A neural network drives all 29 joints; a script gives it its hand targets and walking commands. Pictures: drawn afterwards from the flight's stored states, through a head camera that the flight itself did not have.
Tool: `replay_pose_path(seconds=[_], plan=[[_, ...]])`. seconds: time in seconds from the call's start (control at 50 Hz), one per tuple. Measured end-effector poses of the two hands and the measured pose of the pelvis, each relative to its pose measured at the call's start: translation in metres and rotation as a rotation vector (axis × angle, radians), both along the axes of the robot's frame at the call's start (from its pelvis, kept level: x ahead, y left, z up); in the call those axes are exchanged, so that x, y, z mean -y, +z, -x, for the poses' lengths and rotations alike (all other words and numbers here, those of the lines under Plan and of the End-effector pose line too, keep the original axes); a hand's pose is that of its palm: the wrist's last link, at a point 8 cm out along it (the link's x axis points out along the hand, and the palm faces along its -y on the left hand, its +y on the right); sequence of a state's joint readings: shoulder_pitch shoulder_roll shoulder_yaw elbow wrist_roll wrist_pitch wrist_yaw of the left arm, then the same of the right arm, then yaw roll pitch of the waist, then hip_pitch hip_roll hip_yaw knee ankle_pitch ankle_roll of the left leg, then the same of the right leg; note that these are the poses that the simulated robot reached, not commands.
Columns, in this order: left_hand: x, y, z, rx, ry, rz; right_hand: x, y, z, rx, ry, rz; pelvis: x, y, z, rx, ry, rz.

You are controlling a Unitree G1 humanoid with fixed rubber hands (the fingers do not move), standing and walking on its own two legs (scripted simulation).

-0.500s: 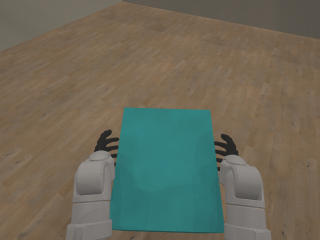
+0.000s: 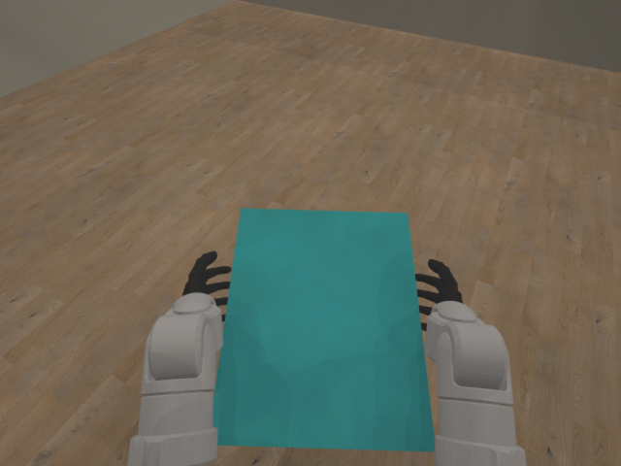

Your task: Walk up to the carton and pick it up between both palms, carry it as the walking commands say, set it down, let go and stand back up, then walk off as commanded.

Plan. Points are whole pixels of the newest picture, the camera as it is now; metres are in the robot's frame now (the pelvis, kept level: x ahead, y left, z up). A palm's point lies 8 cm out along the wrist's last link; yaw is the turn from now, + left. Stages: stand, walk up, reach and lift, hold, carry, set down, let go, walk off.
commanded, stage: carry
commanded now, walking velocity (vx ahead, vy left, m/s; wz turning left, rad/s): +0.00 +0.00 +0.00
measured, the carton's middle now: (320, 335) +0.31 +0.00 -0.02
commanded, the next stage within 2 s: hold in 0.34 s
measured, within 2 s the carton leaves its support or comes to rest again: neither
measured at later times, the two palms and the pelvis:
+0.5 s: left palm (206, 323) +0.29 +0.15 +0.04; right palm (446, 332) +0.28 -0.16 +0.04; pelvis +0.00 +0.00 +0.01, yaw -5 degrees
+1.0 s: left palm (210, 301) +0.32 +0.15 +0.05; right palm (447, 325) +0.29 -0.16 +0.04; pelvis +0.01 +0.02 +0.01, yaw -5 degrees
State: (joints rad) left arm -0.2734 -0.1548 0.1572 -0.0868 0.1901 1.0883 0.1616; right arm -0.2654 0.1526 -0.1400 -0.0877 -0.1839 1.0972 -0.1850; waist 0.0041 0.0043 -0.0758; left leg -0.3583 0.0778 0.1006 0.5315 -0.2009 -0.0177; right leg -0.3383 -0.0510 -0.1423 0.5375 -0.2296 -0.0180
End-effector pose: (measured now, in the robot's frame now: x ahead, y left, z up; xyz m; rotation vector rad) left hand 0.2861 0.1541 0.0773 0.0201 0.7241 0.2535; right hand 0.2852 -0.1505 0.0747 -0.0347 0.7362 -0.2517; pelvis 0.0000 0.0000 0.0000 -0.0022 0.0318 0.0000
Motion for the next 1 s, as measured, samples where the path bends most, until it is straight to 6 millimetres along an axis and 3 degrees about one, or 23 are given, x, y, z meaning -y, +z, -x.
replay_pose_path(seconds=[0.34, 0.42, 0.48, 0.78, 1.0], plan=[[0.001, -0.001, -0.001, 0.009, -0.019, 0.015, 0.003, -0.002, 0.0, 0.009, 0.008, -0.011, 0.001, 0.0, -0.002, -0.001, -0.001, -0.001], [0.001, -0.027, -0.005, -0.014, -0.079, -0.012, 0.005, -0.026, -0.006, -0.01, 0.057, -0.007, 0.0, 0.005, 0.0, 0.061, -0.045, -0.005], [0.003, -0.036, -0.001, -0.009, -0.116, -0.031, 0.008, -0.034, 0.0, -0.004, 0.054, 0.014, -0.002, 0.007, -0.003, 0.075, -0.077, -0.002], [-0.001, -0.012, -0.022, 0.075, -0.109, -0.004, 0.004, -0.009, -0.005, 0.082, 0.027, -0.012, -0.015, 0.01, -0.01, 0.152, -0.102, 0.007], [0.003, -0.03, -0.03, 0.024, -0.139, 0.004, 0.011, -0.033, -0.007, 0.038, 0.032, -0.045, -0.015, 0.008, -0.015, 0.163, -0.087, 0.006]])
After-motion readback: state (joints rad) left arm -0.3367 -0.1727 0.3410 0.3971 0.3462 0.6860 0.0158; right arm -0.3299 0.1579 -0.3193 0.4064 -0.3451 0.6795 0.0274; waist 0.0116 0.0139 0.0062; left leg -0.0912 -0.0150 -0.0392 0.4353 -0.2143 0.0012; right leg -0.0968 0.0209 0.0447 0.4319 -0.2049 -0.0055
